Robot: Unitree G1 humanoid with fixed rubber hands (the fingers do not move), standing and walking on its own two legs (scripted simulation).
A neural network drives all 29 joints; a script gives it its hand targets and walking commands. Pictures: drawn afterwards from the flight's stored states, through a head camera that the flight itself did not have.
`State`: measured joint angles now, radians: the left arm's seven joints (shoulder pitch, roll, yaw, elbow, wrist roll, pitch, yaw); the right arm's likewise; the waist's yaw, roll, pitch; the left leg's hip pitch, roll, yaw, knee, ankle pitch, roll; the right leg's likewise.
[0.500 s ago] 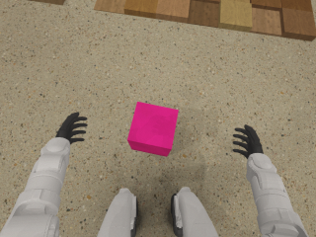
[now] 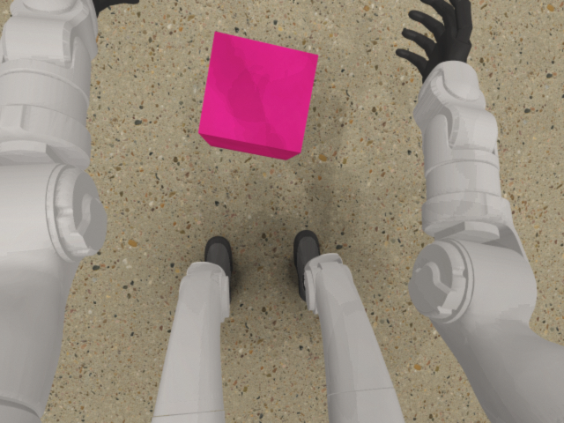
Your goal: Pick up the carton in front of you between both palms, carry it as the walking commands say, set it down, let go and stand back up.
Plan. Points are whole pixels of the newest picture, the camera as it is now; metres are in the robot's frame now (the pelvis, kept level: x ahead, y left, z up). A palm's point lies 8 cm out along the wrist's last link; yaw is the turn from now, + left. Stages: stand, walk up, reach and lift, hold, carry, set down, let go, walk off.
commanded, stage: reach and lift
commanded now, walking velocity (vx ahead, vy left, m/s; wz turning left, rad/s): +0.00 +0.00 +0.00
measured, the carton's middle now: (256, 107) +0.55 -0.02 -0.53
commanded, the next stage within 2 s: none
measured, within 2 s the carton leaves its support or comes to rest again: leaves its support in 1.86 s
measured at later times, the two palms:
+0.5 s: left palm (149, 57) +0.58 +0.16 -0.29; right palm (375, 97) +0.51 -0.21 -0.28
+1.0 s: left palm (176, 89) +0.58 +0.15 -0.46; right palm (343, 118) +0.50 -0.20 -0.46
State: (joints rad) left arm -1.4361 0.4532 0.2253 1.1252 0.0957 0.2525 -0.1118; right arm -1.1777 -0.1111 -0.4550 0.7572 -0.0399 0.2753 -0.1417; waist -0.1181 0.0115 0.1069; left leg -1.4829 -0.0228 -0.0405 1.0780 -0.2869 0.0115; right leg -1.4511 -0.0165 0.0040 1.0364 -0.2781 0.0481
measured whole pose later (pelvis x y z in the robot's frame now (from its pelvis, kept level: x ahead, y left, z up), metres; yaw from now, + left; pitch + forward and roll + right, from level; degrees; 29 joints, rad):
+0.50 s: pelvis +0.02 -0.01 -0.12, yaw -3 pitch +55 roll -5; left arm -1.37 0.40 0.22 1.07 0.08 0.11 -0.02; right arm -1.15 -0.07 -0.47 0.78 -0.04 0.10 -0.13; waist -0.08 0.01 -0.01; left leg -2.02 -0.05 -0.09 1.57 -0.50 -0.02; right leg -1.99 0.04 0.03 1.52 -0.48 0.07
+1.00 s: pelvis -0.03 +0.00 -0.27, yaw -4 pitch +37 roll -5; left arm -1.74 0.56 -0.04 1.28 -0.15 0.13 -0.01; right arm -1.53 -0.22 -0.31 1.05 0.13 0.11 -0.17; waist -0.08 -0.03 0.47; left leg -2.24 -0.04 -0.07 2.17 -0.58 0.00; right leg -2.21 0.05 0.03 2.11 -0.56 0.10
